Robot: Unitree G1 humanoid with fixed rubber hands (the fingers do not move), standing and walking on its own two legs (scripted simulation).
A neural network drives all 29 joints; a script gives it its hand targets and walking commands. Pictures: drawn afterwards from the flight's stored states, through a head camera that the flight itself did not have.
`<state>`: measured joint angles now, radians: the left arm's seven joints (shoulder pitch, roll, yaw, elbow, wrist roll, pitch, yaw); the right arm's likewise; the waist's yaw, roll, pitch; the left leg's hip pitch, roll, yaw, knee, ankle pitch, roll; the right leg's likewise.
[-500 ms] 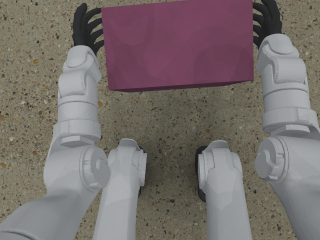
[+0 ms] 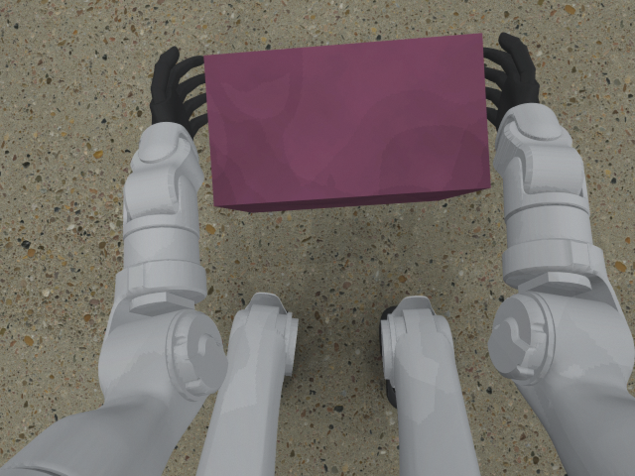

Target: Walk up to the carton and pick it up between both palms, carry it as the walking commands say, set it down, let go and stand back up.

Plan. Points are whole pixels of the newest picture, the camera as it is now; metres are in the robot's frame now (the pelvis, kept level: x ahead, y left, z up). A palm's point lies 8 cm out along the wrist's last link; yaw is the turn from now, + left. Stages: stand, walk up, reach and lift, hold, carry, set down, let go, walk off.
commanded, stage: reach and lift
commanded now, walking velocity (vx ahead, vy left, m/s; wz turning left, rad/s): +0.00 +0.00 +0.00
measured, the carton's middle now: (343, 141) +0.50 -0.01 -0.16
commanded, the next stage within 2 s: none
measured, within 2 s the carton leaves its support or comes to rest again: neither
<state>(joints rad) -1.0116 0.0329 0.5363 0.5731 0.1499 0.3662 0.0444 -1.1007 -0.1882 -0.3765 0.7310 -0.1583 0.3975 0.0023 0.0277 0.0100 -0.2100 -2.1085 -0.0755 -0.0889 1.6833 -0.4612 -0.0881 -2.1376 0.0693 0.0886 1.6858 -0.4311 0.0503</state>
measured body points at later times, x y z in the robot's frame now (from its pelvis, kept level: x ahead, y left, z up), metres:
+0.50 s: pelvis +0.02 +0.00 +0.07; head +0.27 -0.02 +0.44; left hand +0.49 +0.19 +0.00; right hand +0.51 -0.19 -0.01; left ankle +0.11 +0.14 -0.46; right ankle +0.11 -0.13 -0.46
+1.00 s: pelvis +0.04 +0.00 +0.13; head +0.26 -0.01 +0.53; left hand +0.47 +0.19 +0.07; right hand +0.49 -0.19 +0.06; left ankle +0.11 +0.14 -0.46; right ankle +0.11 -0.13 -0.46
